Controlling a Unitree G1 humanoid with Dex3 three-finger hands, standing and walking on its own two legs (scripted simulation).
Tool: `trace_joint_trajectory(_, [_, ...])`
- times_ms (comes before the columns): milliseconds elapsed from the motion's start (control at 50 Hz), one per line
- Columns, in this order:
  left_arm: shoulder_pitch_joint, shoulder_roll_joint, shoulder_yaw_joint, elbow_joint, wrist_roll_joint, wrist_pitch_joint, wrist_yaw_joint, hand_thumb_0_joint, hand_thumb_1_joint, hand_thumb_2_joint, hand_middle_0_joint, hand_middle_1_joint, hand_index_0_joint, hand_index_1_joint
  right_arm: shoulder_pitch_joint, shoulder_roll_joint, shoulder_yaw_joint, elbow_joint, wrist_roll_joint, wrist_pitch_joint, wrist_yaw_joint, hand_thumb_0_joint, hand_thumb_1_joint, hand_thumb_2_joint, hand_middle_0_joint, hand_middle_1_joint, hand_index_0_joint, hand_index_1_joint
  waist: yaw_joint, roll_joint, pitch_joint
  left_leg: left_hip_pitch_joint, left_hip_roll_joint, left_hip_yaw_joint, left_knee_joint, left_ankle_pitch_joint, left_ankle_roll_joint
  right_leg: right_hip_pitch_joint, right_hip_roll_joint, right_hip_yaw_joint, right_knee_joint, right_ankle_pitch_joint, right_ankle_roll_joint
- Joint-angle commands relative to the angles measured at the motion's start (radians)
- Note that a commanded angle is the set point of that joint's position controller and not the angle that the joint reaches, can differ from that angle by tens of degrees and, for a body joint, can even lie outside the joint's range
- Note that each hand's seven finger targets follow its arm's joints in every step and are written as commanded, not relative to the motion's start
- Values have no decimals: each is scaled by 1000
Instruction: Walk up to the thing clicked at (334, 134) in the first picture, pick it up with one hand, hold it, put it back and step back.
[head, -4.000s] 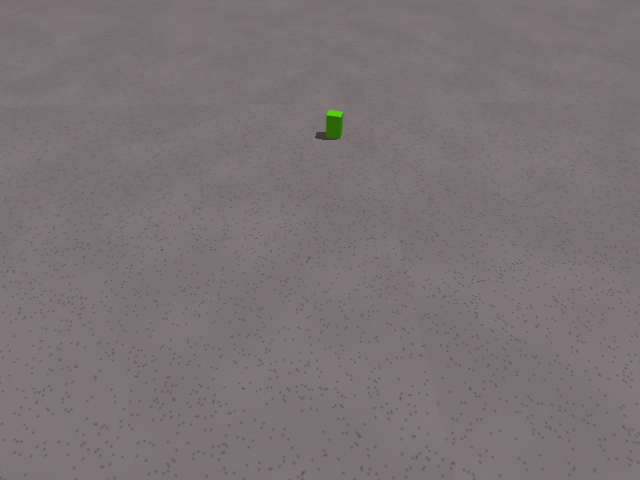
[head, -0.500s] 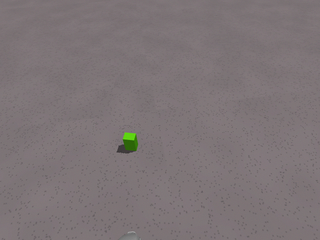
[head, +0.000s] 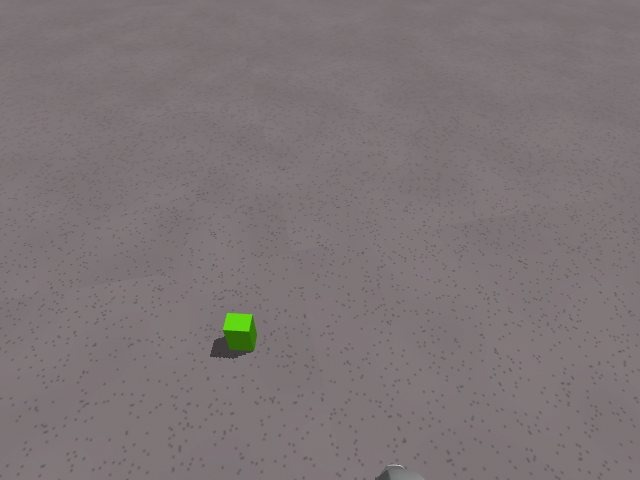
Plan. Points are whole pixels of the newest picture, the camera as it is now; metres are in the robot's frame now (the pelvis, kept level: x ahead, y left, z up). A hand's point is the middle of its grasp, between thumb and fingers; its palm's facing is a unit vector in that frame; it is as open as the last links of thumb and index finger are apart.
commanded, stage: walk up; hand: left
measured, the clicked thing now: (240, 332) +0.69 +0.24 -0.70
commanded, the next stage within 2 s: stand in 1.88 s
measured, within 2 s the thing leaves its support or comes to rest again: neither
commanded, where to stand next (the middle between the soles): +0.29 +0.00 m, yaw +0 degrees
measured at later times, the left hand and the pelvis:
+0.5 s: hand (107, 467) +0.20 +0.31 -0.17, palm faces -0.03 -0.93 -0.37, open 7.4 cm; pelvis +0.16 +0.03 -0.02, yaw +0 degrees
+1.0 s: hand (148, 389) +0.30 +0.27 -0.15, palm faces -0.05 -0.94 -0.35, open 7.4 cm; pelvis +0.21 +0.02 -0.01, yaw -1 degrees
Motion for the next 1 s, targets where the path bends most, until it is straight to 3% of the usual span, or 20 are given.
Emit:
trace_joint_trajectory(0, [12,161,57,-72,-4,-48,21,0,900,900,-200,-300,-200,-300,-49,-265,-75,-98,7,-13,-23,0,-900,-900,200,300,200,300,48,123,-32,-100,241,-188,-70,179,149,203,51,-30,-125,34,-23])
trace_joint_trajectory(40, [140,224,86,-39,1,-66,40,0,900,900,-200,-300,-200,-300,2,-183,-43,-103,8,-9,-25,0,-900,-900,200,300,200,300,109,-79,-141,-182,126,-87,281,258,87,472,40,43,-232,-23,-58])
trace_joint_trajectory(60, [210,318,111,-48,6,-74,53,0,900,900,-200,-300,-200,-300,30,-124,-20,-132,9,-12,-25,0,-900,-900,200,300,200,300,125,-277,-199,-385,32,-35,541,-18,34,609,-209,418,-313,-169,-137])
trace_joint_trajectory(80, [197,354,112,-51,-9,-67,52,0,900,900,-200,-300,-200,-300,-10,-215,-43,-112,8,-3,-32,0,-900,-900,200,300,200,300,137,-217,-149,-537,-25,-87,637,-234,23,611,-327,674,-390,-187,-267])
trace_joint_trajectory(120, [125,303,98,-83,-29,-62,58,0,900,900,-200,-300,-200,-300,-34,-232,-50,-80,10,7,-40,0,-900,-900,200,300,200,300,106,-66,-59,-544,54,-190,682,-176,12,473,-295,504,-371,-63,-282])
trace_joint_trajectory(160, [62,263,81,-101,-24,-60,61,0,900,900,-200,-300,-200,-300,0,-215,-50,-49,11,13,-29,0,-900,-900,200,300,200,300,55,-88,-13,-459,88,-182,574,-104,0,323,-203,319,-385,-55,-221])
trace_joint_trajectory(200, [34,256,76,-116,-12,-60,56,0,900,900,-200,-300,-200,-300,27,-204,-54,-28,2,18,-12,0,-900,-900,200,300,200,300,40,-135,-17,-386,78,-133,478,-51,-12,239,-136,201,-391,-57,-210])
trace_joint_trajectory(280, [40,270,85,-142,2,-60,46,0,900,900,-200,-300,-200,-300,-43,-189,-63,-45,-12,18,7,0,-900,-900,200,300,200,300,61,-169,-3,-344,87,-96,299,15,-32,175,-137,175,-429,-263,-220])
trace_joint_trajectory(340, [17,260,73,-147,-1,-48,48,0,900,900,-200,-300,-200,-300,-59,-175,-62,-29,-11,6,-3,0,-900,-900,200,300,200,300,56,-133,-3,-226,62,-69,194,92,-36,108,-129,136,-359,-206,-202])
trace_joint_trajectory(400, [-26,204,40,-153,-6,-27,54,0,900,900,-200,-300,-200,-300,34,-184,-69,20,-13,-10,-28,0,-900,-900,200,300,200,300,-21,-13,-75,31,5,-52,80,129,-15,-2,-82,67,-108,-95,-138])
trace_joint_trajectory(420, [4,151,19,-151,-10,-20,56,0,900,900,-200,-300,-200,-300,71,-228,-79,22,-17,-16,-40,0,-900,-900,200,300,200,300,-34,137,-89,66,102,-197,-46,10,18,-39,-19,8,71,-122,-97])
trace_joint_trajectory(440, [55,92,3,-157,-19,-16,57,0,900,900,-200,-300,-200,-300,72,-316,-92,-3,-24,-23,-45,0,-900,-900,200,300,200,300,-12,335,-84,95,336,-601,-193,-49,98,-174,120,-25,297,-313,-23])
trace_joint_trajectory(460, [79,202,36,-115,-14,-5,77,0,900,900,-200,-300,-200,-300,52,-370,-104,-14,-2,-18,-42,0,-900,-900,200,300,200,300,-14,254,-75,49,430,-719,-210,-86,222,-166,87,51,389,-396,-38])
trace_joint_trajectory(540, [88,213,40,-51,-16,2,79,0,900,900,-200,-300,-200,-300,-53,-275,-71,-31,0,-15,-62,0,-900,-900,200,300,200,300,40,199,-39,-69,285,-369,-117,261,173,-71,21,94,352,-274,-34])
trace_joint_trajectory(680, [32,152,36,-7,-10,20,77,0,900,900,-200,-300,-200,-300,-121,-239,-38,-36,1,1,-71,0,-900,-900,200,300,200,300,36,202,-103,-166,249,-236,1,506,152,159,58,2,84,-156,-12])
trace_joint_trajectory(740, [32,160,38,18,-6,12,83,0,900,900,-200,-300,-200,-300,-177,-214,-21,-30,16,19,-71,0,-900,-900,200,300,200,300,70,149,-125,-231,205,-211,91,361,90,299,65,10,-125,14,-37])
trace_joint_trajectory(780, [-52,234,45,-5,3,-5,84,0,900,900,-200,-300,-200,-300,-145,-143,1,-15,28,24,-70,0,-900,-900,200,300,200,300,26,-37,-131,-272,102,-154,167,130,0,289,-121,273,-222,128,-109])
trace_joint_trajectory(800, [-117,252,40,2,-11,0,79,0,900,900,-200,-300,-200,-300,-155,-158,-5,21,28,32,-75,0,-900,-900,200,300,200,300,12,-83,-112,-151,36,-116,199,-47,-11,141,-183,314,-250,82,-180])
trace_joint_trajectory(880, [-171,178,6,27,-14,6,76,0,900,900,-200,-300,-200,-300,-203,-204,-4,94,19,24,-66,0,-900,-900,200,300,200,300,17,-44,-94,-95,131,-204,6,85,25,139,-39,136,-201,13,-50])
trace_joint_trajectory(980, [-209,171,2,80,-19,7,74,0,900,900,-200,-300,-200,-300,-254,-185,17,162,15,20,-62,0,-900,-900,200,300,200,300,28,-23,-113,-88,119,-175,-53,162,6,247,-44,132,-252,65,-45])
